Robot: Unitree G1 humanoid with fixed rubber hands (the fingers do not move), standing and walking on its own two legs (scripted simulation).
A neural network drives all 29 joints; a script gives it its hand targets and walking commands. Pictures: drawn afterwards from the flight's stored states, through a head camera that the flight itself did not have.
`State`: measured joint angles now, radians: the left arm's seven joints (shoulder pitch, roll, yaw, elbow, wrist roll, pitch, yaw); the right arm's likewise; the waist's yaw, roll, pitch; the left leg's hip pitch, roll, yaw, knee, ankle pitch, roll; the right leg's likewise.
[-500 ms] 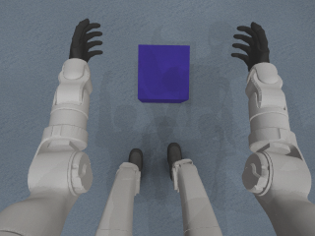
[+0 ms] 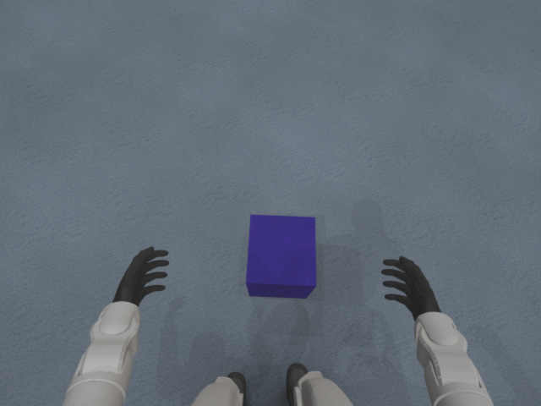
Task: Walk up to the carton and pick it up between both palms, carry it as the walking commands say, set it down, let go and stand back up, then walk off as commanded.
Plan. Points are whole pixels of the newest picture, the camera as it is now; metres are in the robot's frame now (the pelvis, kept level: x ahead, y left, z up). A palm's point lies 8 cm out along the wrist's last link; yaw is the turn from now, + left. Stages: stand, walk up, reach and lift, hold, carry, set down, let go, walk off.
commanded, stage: let go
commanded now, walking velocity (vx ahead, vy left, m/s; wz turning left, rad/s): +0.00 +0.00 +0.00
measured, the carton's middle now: (280, 259) +0.47 -0.04 -0.63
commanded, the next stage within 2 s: stand in 0.66 s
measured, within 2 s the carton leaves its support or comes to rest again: neither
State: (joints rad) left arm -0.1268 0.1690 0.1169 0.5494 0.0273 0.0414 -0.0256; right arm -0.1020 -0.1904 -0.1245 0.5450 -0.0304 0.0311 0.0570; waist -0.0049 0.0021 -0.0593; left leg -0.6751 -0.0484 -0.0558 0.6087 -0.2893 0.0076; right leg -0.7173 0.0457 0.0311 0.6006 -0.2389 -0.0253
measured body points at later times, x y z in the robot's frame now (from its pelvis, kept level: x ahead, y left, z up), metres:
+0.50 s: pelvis +0.01 +0.01 +0.02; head +0.02 +0.01 +0.47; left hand +0.18 +0.24 -0.05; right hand +0.18 -0.22 -0.05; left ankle -0.02 +0.11 -0.72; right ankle +0.01 -0.10 -0.72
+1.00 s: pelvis +0.06 +0.00 +0.01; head +0.05 +0.01 +0.46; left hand +0.17 +0.26 -0.10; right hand +0.15 -0.27 -0.09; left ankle -0.02 +0.11 -0.72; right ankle +0.01 -0.10 -0.72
